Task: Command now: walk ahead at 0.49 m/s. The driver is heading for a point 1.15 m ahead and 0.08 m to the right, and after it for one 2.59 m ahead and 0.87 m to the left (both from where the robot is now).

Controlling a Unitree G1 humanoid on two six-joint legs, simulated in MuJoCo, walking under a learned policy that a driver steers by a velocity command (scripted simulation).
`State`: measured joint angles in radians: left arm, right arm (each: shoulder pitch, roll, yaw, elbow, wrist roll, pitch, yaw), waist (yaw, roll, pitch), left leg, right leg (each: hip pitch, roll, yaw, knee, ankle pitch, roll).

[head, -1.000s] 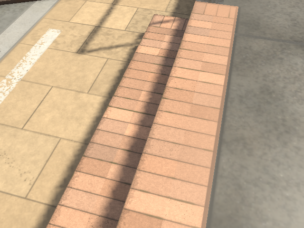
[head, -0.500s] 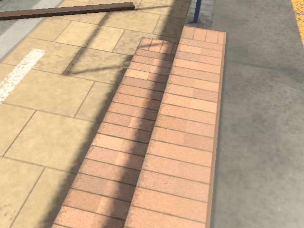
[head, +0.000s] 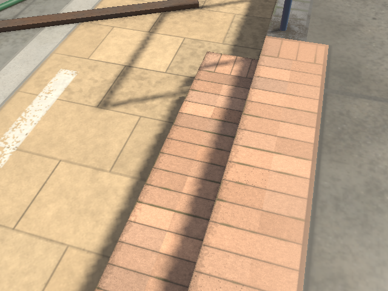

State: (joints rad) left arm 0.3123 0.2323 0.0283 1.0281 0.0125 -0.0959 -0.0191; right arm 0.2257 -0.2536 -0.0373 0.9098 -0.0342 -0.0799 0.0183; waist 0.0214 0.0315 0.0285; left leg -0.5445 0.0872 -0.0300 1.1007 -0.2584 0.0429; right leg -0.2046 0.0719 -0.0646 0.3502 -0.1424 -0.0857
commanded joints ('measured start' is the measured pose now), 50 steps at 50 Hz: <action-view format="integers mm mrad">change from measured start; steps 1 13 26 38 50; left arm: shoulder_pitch -12 115 -189 -148 52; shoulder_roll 117 143 49 95 82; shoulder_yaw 19 14 14 28 33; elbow -49 -74 -143 -194 -103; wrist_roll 11 -2 18 14 -7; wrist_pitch -15 17 73 31 -14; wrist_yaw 27 30 -7 10 36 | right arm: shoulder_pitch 127 353 359 305 169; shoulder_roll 22 -145 -37 -124 -27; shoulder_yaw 12 -43 5 -19 -8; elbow -13 15 91 130 32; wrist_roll -29 17 20 20 -5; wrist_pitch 31 0 -35 -10 65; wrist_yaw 35 -5 -4 -29 16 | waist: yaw -69 -102 -45 48 -38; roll -91 103 46 57 -56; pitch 8 -50 66 -1 -22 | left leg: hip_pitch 170 715 570 640 95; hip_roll -40 315 97 124 -42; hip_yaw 108 -645 -33 67 63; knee -125 -897 -942 -637 9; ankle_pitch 161 -238 627 781 38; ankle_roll -27 194 109 92 -5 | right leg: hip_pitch -206 -540 -606 -105 -5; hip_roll -186 -50 -170 -32 -239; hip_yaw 88 90 20 -65 165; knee -159 835 720 148 -208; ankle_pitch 218 -317 127 12 209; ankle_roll -140 -46 41 -63 -111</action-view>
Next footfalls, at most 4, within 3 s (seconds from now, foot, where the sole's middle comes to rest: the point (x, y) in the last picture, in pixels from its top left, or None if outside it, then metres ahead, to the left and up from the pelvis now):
0.22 left None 0.23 0.07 -0.78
0.78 right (251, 271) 0.58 -0.14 -0.78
1.44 left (232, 215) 0.80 -0.08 -0.78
1.92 right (293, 165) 1.04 -0.36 -0.78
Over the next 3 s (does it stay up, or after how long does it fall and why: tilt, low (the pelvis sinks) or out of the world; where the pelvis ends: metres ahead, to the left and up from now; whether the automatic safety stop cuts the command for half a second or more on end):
stays up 1.35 -0.26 -0.02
